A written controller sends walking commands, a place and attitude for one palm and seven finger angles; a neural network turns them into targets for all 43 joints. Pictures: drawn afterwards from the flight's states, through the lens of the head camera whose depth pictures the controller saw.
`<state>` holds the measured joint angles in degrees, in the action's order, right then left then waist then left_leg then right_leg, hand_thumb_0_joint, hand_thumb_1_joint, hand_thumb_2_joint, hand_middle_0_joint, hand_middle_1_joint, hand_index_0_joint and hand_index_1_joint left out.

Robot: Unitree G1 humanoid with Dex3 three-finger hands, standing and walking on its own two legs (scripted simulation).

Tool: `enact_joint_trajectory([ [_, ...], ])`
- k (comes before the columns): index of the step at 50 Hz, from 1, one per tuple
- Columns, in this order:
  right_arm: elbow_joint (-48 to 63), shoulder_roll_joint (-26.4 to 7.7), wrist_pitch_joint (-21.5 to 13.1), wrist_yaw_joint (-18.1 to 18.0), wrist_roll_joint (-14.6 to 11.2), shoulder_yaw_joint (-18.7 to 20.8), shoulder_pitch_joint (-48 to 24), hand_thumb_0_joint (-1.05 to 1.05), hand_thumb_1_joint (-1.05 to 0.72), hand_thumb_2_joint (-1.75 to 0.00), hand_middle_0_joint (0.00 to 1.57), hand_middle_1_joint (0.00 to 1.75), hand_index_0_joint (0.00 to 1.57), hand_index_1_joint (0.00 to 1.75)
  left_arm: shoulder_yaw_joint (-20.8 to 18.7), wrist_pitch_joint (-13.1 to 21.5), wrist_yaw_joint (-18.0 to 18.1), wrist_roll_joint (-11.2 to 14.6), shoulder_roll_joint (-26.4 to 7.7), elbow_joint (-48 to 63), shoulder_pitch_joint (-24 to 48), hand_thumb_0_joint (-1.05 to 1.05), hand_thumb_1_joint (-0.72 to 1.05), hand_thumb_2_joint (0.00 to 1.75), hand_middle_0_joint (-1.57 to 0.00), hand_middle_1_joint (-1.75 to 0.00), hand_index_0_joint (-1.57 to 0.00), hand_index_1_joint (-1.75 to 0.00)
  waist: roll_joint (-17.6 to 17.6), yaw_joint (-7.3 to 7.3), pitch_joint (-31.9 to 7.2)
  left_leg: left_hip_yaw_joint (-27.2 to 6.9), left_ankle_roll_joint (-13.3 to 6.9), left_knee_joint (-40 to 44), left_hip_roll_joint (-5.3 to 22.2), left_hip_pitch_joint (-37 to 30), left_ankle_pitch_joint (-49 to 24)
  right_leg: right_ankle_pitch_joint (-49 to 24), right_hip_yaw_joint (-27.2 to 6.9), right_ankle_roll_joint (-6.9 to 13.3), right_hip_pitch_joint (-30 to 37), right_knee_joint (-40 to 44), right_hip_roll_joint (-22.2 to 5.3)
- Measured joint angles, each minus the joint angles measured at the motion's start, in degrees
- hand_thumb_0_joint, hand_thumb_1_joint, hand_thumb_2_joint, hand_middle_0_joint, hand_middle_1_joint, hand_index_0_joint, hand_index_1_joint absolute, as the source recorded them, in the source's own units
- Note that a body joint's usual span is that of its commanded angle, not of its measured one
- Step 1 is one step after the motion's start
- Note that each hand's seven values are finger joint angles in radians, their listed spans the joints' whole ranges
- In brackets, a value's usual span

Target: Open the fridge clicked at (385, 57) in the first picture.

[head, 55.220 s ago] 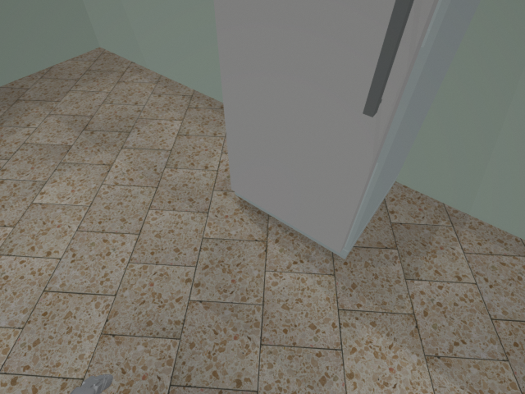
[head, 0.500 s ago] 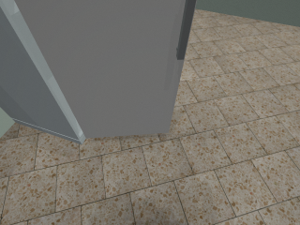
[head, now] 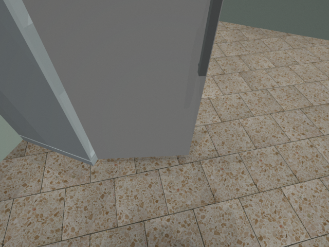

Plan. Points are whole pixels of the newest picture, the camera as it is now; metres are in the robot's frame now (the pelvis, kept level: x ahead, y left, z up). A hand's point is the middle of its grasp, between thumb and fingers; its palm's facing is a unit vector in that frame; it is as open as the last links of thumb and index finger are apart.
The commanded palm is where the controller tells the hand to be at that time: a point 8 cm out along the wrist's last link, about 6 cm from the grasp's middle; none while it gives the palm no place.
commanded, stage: look to check the result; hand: right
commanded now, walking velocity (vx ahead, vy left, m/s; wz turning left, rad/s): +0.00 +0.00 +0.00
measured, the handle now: (207, 31) +0.72 -0.08 +0.17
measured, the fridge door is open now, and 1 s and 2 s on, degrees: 66 66 66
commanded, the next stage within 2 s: stand and wait in 0.50 s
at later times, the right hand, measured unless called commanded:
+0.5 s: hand out of the picture +0.02 -0.17 -0.18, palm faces -0.01 +0.98 -0.21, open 7.4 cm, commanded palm none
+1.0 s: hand out of the picture +0.01 -0.17 -0.18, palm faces -0.01 +0.98 -0.21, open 7.4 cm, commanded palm none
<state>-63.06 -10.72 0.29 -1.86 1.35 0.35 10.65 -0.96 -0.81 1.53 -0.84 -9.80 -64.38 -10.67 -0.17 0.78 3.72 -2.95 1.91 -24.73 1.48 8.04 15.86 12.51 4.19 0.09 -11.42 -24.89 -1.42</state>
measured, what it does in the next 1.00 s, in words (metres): stands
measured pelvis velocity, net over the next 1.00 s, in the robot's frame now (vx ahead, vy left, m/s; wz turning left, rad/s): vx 0.00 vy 0.01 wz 0.00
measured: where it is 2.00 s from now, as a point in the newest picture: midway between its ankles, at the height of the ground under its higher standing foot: outside the picture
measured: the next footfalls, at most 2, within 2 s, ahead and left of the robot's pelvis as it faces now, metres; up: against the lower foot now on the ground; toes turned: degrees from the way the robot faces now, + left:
none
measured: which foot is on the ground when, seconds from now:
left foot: down 0.00-1.00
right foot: down 0.00-1.00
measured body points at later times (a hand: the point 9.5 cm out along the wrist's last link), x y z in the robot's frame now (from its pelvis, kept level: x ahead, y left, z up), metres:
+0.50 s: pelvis +0.00 +0.00 +0.00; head +0.02 +0.01 +0.45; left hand +0.02 +0.23 -0.16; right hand +0.02 -0.22 -0.16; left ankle -0.03 +0.14 -0.74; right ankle +0.01 -0.12 -0.74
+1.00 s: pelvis +0.00 +0.01 +0.00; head +0.02 +0.01 +0.45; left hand +0.01 +0.23 -0.16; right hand +0.02 -0.23 -0.16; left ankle -0.03 +0.14 -0.74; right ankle +0.01 -0.12 -0.74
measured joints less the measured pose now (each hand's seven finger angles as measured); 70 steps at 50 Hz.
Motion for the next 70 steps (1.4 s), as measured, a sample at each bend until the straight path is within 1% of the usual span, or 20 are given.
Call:
enact_joint_trajectory([
  [12, -1.4, 0.5, 0.0, -0.1, -0.1, -0.1, 1.7, 0.0, -0.91, -0.9, 0.2, 0.3, 0.2, 0.3, -0.1, -0.1, 0.1, 0.1, 0.3, -1.0, -0.9, 0.01, 0.91, 0.9, -0.2, -0.29, -0.2, -0.3, -0.1, -0.08, 0.5, -0.1, -0.3, 0.5, -0.4, -0.4, -0.2, 0.0, 0.1, -0.3, 0.4, 0.4, -0.4],
  [24, -1.7, 1.4, -0.1, -0.1, 0.0, -0.1, 1.9, 0.0, -0.91, -0.9, 0.2, 0.3, 0.2, 0.3, -0.2, 0.0, 0.3, 0.2, 0.6, -1.0, -0.8, 0.01, 0.91, 0.9, -0.2, -0.29, -0.2, -0.3, 0.2, -0.18, 0.2, 0.0, -0.4, 0.6, -0.6, -0.6, -0.3, 0.0, 0.0, -0.4, 0.6, 0.2, -0.6],
  [45, -1.5, 1.0, -0.2, -0.2, 0.0, 0.0, 1.8, 0.0, -0.91, -0.9, 0.2, 0.3, 0.2, 0.3, -0.2, -0.1, 0.2, 0.1, 0.8, -1.0, -1.1, 0.01, 0.91, 0.9, -0.2, -0.29, -0.2, -0.3, 0.1, -0.08, 0.4, 0.1, -0.5, 0.7, -0.7, -0.3, -0.7, -0.5, -0.1, -0.5, 0.3, 0.5, -0.7],
  [70, -1.3, 1.2, -0.1, -0.1, 0.1, 0.1, 1.7, 0.0, -0.91, -0.9, 0.2, 0.3, 0.2, 0.3, -0.2, 0.0, 0.3, 0.1, 0.8, -0.8, -1.0, 0.01, 0.91, 0.9, -0.2, -0.29, -0.2, -0.3, 0.3, -0.12, 0.4, 0.2, -0.4, 0.6, -0.6, -0.2, -0.8, -0.5, -0.2, -0.3, 0.0, 0.2, -0.6],
])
